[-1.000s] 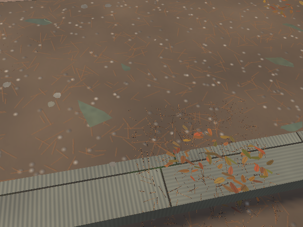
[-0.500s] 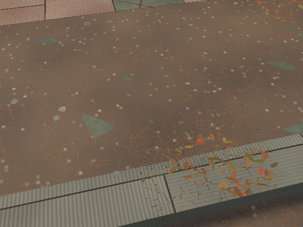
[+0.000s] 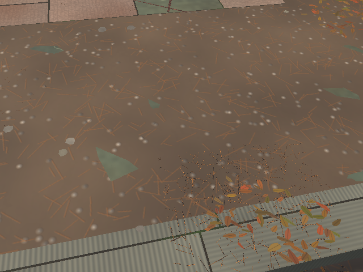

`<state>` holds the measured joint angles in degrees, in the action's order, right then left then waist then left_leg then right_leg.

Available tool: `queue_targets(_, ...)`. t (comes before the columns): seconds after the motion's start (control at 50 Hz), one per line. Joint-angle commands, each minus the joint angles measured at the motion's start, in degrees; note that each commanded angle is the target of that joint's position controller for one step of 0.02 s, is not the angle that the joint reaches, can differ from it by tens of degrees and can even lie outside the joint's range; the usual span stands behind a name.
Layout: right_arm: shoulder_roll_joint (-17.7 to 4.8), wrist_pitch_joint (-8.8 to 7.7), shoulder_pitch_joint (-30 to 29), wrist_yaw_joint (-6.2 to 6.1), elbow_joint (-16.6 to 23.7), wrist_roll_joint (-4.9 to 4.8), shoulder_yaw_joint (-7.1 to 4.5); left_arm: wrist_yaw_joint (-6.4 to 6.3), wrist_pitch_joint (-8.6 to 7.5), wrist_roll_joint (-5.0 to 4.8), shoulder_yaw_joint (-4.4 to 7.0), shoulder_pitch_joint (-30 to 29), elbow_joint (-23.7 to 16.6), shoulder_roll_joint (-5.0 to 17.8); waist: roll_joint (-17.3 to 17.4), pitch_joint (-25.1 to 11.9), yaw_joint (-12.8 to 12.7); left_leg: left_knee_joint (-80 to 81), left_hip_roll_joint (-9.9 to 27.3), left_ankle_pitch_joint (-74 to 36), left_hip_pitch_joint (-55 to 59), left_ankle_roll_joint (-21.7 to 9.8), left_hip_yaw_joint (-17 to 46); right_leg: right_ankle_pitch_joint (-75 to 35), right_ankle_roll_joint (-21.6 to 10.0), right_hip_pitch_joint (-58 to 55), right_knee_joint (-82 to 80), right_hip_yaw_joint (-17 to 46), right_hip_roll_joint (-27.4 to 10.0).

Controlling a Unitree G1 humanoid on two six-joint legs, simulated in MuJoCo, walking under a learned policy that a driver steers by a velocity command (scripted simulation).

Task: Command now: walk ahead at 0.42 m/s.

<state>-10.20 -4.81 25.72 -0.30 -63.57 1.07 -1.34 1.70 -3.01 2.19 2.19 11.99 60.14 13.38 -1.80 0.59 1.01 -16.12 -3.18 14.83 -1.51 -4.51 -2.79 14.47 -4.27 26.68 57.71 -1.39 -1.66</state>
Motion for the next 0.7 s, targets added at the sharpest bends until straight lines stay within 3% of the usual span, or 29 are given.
queue_targets(0.02, -5.2, -1.22, 5.1, -0.28, 0.1, -0.19, -0.29, 0.4, -0.19, 0.11, 0.33, -4.5, -3.7, 1.9, 6.2, 5.1, -0.1, 7.5, 13.9, -21.6, 5.5, -4.6, 10.7, -3.9, 1.6, 14.5, 1.0, -1.6, -1.3)
queue_targets(0.08, -5.0, -1.19, 6.0, -0.54, 0.0, 0.02, 0.24, 0.37, 0.19, -0.42, -0.31, -12.5, -7.2, 0.9, 7.0, 6.5, 1.1, 7.3, 12.5, -30.8, 3.2, -4.7, 7.4, -6.0, 2.5, 13.5, -7.4, -4.4, 0.0)
queue_targets(0.14, -5.8, -1.25, 6.1, -0.88, 0.0, 0.14, 0.38, -0.01, 0.22, -1.0, -1.17, -17.7, -9.6, -0.2, 8.1, 7.3, 1.8, 6.6, 11.9, -37.8, 1.3, -4.1, 5.3, -8.2, 1.5, 7.0, -19.1, -6.7, 2.2)
queue_targets(0.18, -6.8, -1.35, 5.8, -1.15, -0.1, 0.38, 0.19, -1.02, 0.56, -1.12, -1.02, -13.0, -9.0, 0.4, 9.9, 4.6, -0.3, 1.5, 13.5, -51.6, 2.5, -4.2, 4.3, -6.9, -0.7, 0.0, -20.4, -7.3, 4.0)
queue_targets(0.2, -7.2, -1.49, 4.6, -1.28, 0.1, 0.26, 0.11, -1.58, 0.43, -1.21, -0.53, -9.4, -8.1, 1.6, 9.5, 2.7, -2.2, -3.0, 13.9, -59.5, 3.0, -3.9, 3.9, -6.3, -2.0, -4.1, -21.0, -7.0, 5.1)
queue_targets(0.22, -7.7, -1.48, 3.1, -1.38, 0.7, 0.17, 0.02, -2.2, 0.18, -1.22, 0.31, -1.9, -5.8, 3.1, 9.0, -0.8, -5.5, -11.3, 13.8, -65.4, 4.2, -3.7, 4.0, -5.2, -3.3, -10.0, -22.1, -6.5, 6.4)
queue_targets(0.24, -8.6, -1.37, 0.6, -1.23, 1.3, -0.55, -0.31, -2.62, -0.41, -0.98, 0.98, 6.6, -3.1, 3.8, 7.8, -4.0, -9.6, -21.1, 13.0, -61.3, 1.3, -3.2, 3.4, -10.1, -4.4, -19.6, -28.4, -5.9, 6.2)
queue_targets(0.26, -8.3, -1.51, -0.8, -0.57, 2.1, -1.18, -0.31, -3.13, -0.89, -0.28, 2.18, 16.0, -0.3, 6.2, 5.5, -8.1, -13.3, -34.6, 10.5, -47.0, -8.5, -2.8, 3.0, -10.3, -5.6, -33.3, -31.1, -0.9, 1.2)
queue_targets(0.28, -2.7, -1.62, -0.1, -0.28, 4.0, -0.74, 0.51, -2.92, -1.15, 0.75, 3.11, 19.5, 0.3, 11.5, -6.7, -11.0, -10.8, -56.6, 2.4, 6.7, -21.1, -1.6, -0.6, -16.1, -8.5, -40.5, -32.9, 19.9, -16.3)
queue_targets(0.3, -3.3, -0.65, 5.8, -0.14, 3.4, -1.62, -0.43, -2.17, -0.19, -0.97, 3.88, 15.7, 0.0, 13.4, -7.7, -14.3, -6.3, -69.3, -1.4, 12.2, -32.6, -1.7, 6.6, -2.8, -15.8, -42.0, -41.8, 40.4, -21.2)
queue_targets(0.32, -4.7, -0.06, 2.7, -0.22, 4.2, -0.25, -0.61, -1.89, 0.16, -1.92, 3.15, 9.0, -1.2, 9.2, -2.9, -5.4, -4.1, -72.1, 2.8, 7.2, -37.8, -1.7, 5.8, 13.0, -15.7, -34.3, -45.2, 35.9, -20.2)
queue_targets(0.34, -5.3, -0.13, -2.4, 0.2, 5.7, 0.7, -1.0, -1.5, -0.07, -1.71, 1.69, 6.6, -1.5, 3.5, 0.1, 0.4, -3.9, -73.3, 4.1, 4.8, -40.4, -1.8, 4.3, 18.8, -14.1, -27.8, -47.3, 30.7, -17.2)
queue_targets(0.36, -4.1, -0.1, -4.2, 0.57, 6.6, 0.75, -1.04, -1.4, -0.58, -0.8, 0.84, 6.3, -0.8, 1.0, 2.0, 3.6, -2.2, -74.4, 5.4, 3.9, -40.9, -1.6, 3.8, 15.3, -12.0, -22.8, -48.4, 25.7, -14.6)
queue_targets(0.38, -3.0, 0.37, -4.3, 1.09, 7.1, 1.25, -0.94, -1.82, -1.22, -0.62, 0.18, 6.9, -0.1, -0.4, 2.6, 3.8, -0.5, -74.0, 6.8, 2.5, -39.5, -1.4, 4.2, 10.2, -10.4, -18.5, -48.4, 21.3, -12.4)
queue_targets(0.4, -1.4, 1.12, -4.3, 1.62, 7.6, 1.33, -0.61, -2.1, -1.84, -0.79, -0.24, 7.8, 1.0, -0.8, 1.8, 4.1, 0.7, -74.4, 7.5, 1.8, -39.2, -1.1, 4.0, 5.9, -9.3, -15.4, -48.3, 17.7, -10.7)
queue_targets(0.42, -0.2, 1.79, -5.4, 1.65, 8.7, 0.93, -0.21, -2.15, -2.42, -0.8, -0.26, 9.9, 2.2, 0.2, 0.7, 4.0, 0.8, -78.8, 6.8, 2.6, -42.4, -1.0, 2.7, 1.6, -9.4, -14.8, -47.6, 16.1, -10.3)
queue_targets(0.44, 0.5, 2.37, -7.4, 1.52, 10.3, 0.79, 0.12, -1.95, -2.89, -0.93, -0.38, 11.4, 3.0, 0.8, 0.8, 3.9, 1.0, -80.9, 7.2, 2.9, -46.3, -1.0, 2.3, -0.4, -9.3, -14.1, -47.1, 14.6, -10.1)
queue_targets(0.46, 2.5, 3.14, -10.3, 0.82, 11.9, 0.46, 0.78, -1.61, -3.23, -0.64, -0.57, 15.0, 4.3, 0.6, -1.4, 3.7, -0.1, -92.5, 5.8, 6.5, -53.4, -1.1, -0.1, -1.0, -10.6, -14.7, -46.3, 15.1, -11.0)
queue_targets(0.52, 4.2, 3.51, -23.3, -0.6, 20.6, 0.26, 2.92, -0.94, -3.72, -0.74, -2.19, 16.9, 5.1, -0.5, -1.0, 6.8, -0.3, -101.0, 6.8, 9.2, -70.1, -2.3, 0.4, 8.8, -9.1, -11.8, -47.7, 13.9, -10.7)
queue_targets(0.54, 4.5, 3.36, -26.7, -0.58, 23.5, 0.72, 3.75, -1.01, -3.71, -0.93, -2.83, 17.3, 5.6, -1.2, 0.4, 8.0, 0.5, -98.1, 7.4, 8.0, -71.4, -2.4, 1.0, 9.8, -7.6, -9.4, -48.1, 13.3, -9.8)
queue_targets(0.58, 4.0, 3.17, -30.7, -0.29, 27.3, 0.88, 4.8, -1.95, -3.54, -1.04, -3.33, 19.1, 6.0, -0.2, 1.1, 7.2, 0.2, -88.2, 7.7, 6.3, -69.7, -1.4, -2.8, 5.8, -6.4, -8.4, -50.1, 11.0, -7.0)
queue_targets(0.62, 1.8, 3.44, -30.2, 0.55, 28.4, 1.17, 4.9, -4.16, -3.11, -2.0, -3.08, 19.9, 5.2, 1.4, 1.4, 4.6, 0.1, -72.0, 8.6, 2.3, -58.8, -0.3, -4.3, -8.2, -7.7, -10.1, -55.3, 9.5, -7.1)
queue_targets(0.66, 2.1, 3.76, -29.2, 0.96, 27.7, -0.1, 5.19, -4.52, -3.21, -2.83, -2.83, 21.8, 4.6, 2.5, 1.2, 1.8, -1.1, -58.5, 7.3, 1.3, -48.4, -1.2, -7.1, -30.4, -8.1, -17.4, -56.4, 5.1, -8.1)
queue_targets(0.68, 2.7, 3.95, -27.3, 0.83, 27.3, -0.9, 5.46, -4.39, -3.03, -2.91, -2.9, 20.6, 3.9, 2.7, -0.9, -0.1, 0.4, -51.5, 5.2, 2.6, -40.8, -2.3, -8.8, -47.3, -7.8, -19.9, -54.0, 2.0, -7.8)
queue_targets(0.7, 1.5, 4.05, -25.4, 0.68, 25.8, -1.04, 4.91, -4.08, -2.85, -2.69, -2.63, 21.7, 3.4, 3.7, -2.5, -3.0, 0.6, -48.5, 1.5, 5.5, -35.8, -2.8, -11.6, -67.9, -7.6, -24.8, -48.5, 0.3, -8.0)
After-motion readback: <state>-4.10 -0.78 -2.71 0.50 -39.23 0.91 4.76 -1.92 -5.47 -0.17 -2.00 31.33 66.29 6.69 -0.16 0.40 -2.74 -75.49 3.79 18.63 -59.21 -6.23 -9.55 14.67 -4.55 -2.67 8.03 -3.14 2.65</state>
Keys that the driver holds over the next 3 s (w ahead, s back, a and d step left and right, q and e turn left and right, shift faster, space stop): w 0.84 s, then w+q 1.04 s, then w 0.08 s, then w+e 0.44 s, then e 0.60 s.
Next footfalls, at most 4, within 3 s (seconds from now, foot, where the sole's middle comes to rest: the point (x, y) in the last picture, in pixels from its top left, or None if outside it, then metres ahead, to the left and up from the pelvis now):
0.26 right None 0.29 -0.08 -0.78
0.76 left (159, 241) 0.59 0.07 -0.68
1.32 right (186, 164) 0.93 -0.04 -0.68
1.86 left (119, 131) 1.11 0.26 -0.68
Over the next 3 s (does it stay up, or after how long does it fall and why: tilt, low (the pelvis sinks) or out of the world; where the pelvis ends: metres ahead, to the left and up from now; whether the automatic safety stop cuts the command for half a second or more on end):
stays up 1.46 0.38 0.08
